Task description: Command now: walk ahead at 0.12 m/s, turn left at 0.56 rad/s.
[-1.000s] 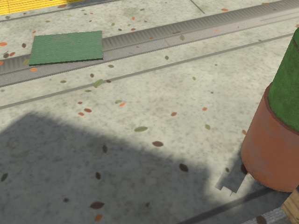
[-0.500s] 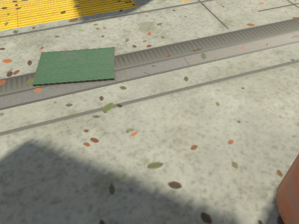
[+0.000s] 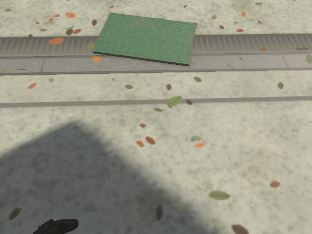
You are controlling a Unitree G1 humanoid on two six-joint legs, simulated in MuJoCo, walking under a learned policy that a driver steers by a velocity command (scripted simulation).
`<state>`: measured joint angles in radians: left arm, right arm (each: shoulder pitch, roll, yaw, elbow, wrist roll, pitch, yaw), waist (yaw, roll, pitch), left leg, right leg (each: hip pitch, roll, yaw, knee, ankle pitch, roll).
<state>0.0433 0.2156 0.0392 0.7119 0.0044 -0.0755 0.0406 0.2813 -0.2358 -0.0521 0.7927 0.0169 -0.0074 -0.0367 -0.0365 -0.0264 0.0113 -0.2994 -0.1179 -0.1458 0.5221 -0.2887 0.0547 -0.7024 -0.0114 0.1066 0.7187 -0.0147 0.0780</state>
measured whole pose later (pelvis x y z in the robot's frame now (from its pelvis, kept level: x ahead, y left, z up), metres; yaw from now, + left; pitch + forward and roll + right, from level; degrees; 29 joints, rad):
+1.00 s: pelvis +0.24 -0.01 +0.01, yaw +8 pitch +2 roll +2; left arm 0.36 0.22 0.04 0.83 0.00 -0.07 0.00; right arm 0.17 -0.27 -0.08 0.73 0.01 -0.04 0.00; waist 0.04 0.03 0.01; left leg -0.57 0.02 -0.02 0.96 -0.25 0.00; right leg -0.11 0.03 -0.02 0.35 -0.27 -0.07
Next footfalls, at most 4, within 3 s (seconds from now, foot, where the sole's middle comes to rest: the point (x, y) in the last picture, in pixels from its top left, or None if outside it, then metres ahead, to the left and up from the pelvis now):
0.06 right None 0.21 -0.12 -0.77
0.38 left None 0.12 0.13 -0.77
1.18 left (122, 233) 0.45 0.13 -0.77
1.46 right None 0.40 -0.12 -0.77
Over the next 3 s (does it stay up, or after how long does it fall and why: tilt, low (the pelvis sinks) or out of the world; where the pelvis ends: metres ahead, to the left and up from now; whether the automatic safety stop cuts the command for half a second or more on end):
stays up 0.69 0.05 -0.02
